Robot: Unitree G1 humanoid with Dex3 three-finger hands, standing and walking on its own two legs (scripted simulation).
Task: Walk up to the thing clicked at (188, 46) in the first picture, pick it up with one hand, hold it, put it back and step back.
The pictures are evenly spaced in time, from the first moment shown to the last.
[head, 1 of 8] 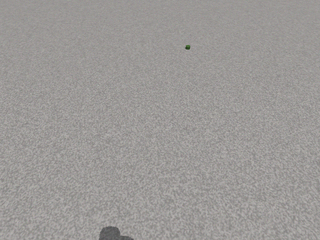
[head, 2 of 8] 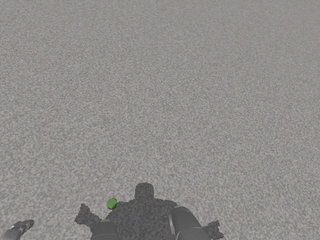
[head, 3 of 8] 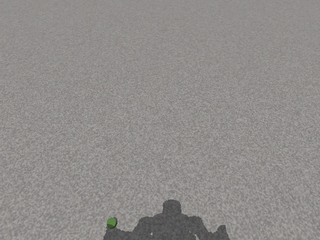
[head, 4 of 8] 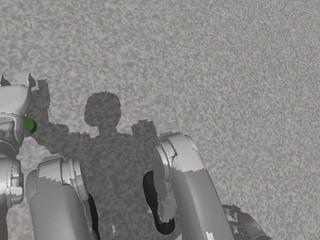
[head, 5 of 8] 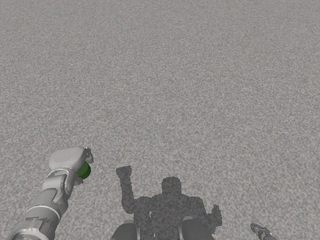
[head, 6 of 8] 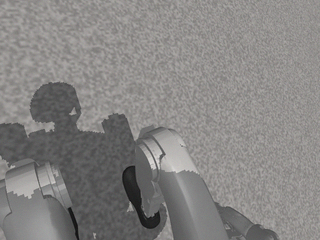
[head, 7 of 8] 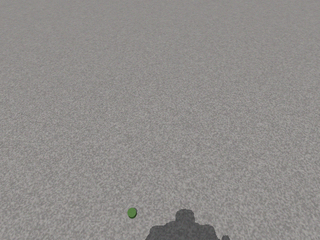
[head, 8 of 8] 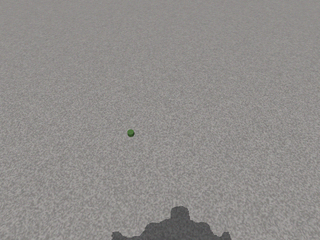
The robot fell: no
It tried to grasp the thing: yes
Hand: left
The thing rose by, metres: 0.70
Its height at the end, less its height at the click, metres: +0.00
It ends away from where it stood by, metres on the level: 0.01
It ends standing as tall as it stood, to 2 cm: yes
